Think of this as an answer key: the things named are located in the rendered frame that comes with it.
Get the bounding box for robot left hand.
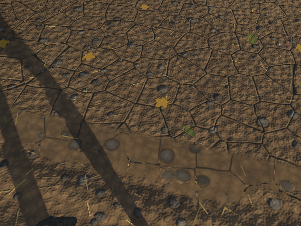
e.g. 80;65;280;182
36;216;77;226

